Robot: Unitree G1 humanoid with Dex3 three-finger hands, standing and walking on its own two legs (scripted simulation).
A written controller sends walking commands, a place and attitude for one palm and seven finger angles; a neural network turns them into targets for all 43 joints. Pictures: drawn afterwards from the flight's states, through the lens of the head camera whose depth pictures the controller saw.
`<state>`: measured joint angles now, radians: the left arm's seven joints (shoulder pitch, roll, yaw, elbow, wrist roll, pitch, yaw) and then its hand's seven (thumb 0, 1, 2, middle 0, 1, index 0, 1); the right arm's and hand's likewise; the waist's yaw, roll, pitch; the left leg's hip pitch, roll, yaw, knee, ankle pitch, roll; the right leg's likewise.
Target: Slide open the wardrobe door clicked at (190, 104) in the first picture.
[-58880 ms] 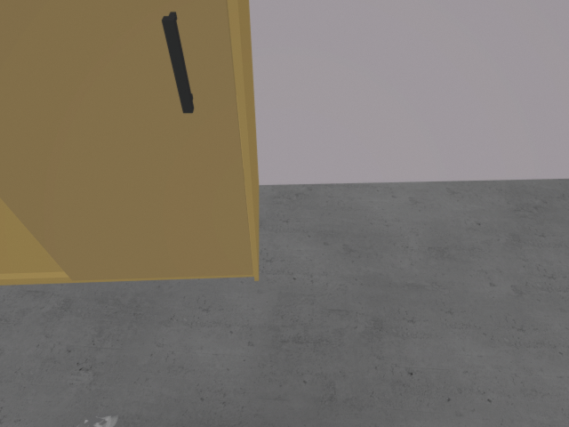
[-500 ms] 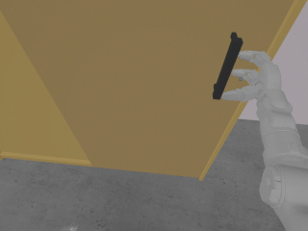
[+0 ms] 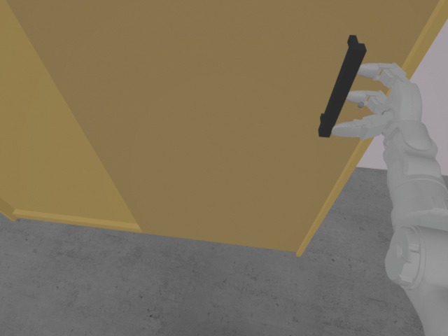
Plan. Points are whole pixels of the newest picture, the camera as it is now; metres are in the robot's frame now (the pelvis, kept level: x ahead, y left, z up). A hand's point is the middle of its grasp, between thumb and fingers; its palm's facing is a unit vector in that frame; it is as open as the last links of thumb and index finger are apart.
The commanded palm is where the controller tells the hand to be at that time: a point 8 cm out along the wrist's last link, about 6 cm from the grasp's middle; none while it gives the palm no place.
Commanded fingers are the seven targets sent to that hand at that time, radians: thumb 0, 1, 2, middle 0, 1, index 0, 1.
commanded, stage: slide the fingers in behind the handle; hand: right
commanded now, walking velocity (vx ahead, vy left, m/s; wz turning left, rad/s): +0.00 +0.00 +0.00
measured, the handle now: (337, 90) +0.54 -0.11 +0.16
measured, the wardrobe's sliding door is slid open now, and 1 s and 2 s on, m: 0.00 0.00 0.00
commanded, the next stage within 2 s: grip the handle and tug to test in 1.54 s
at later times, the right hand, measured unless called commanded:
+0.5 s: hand (348, 107) +0.49 -0.12 +0.17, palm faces -0.02 +1.00 -0.01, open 14.0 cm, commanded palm +0.46 -0.17 +0.16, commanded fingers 0.00 0.50 -0.30 0.30 1.20 0.30 1.20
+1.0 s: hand (326, 104) +0.49 -0.09 +0.16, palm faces -0.01 +1.00 -0.02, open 13.9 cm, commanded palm +0.47 -0.14 +0.16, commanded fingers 0.00 0.50 -0.30 0.30 1.20 0.30 1.20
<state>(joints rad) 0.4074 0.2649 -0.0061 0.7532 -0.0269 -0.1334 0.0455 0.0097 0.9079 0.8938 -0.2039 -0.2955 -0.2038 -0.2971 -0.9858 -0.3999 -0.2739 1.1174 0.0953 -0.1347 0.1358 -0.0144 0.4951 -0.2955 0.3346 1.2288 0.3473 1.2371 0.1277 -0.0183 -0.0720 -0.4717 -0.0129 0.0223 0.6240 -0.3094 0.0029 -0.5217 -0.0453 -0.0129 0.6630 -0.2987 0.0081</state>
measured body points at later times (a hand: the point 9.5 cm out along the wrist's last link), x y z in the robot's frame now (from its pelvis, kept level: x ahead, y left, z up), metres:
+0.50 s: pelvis +0.01 -0.01 +0.00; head +0.04 -0.01 +0.45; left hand +0.06 +0.26 -0.11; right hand +0.48 -0.18 +0.17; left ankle +0.00 +0.12 -0.72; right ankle +0.02 -0.12 -0.72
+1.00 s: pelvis +0.00 +0.01 +0.00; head +0.04 +0.01 +0.45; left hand +0.04 +0.27 -0.12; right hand +0.48 -0.14 +0.17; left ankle +0.00 +0.12 -0.72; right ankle +0.02 -0.12 -0.72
